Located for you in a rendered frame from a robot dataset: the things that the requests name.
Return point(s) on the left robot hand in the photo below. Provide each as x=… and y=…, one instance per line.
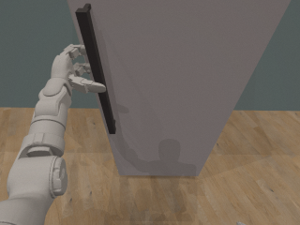
x=63, y=68

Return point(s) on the handle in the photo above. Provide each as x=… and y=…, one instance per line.
x=90, y=43

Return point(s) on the left robot upper arm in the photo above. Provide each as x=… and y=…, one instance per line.
x=33, y=185

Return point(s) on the left robot forearm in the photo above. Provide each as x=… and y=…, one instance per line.
x=47, y=129

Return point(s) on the fridge door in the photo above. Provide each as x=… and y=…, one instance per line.
x=174, y=71

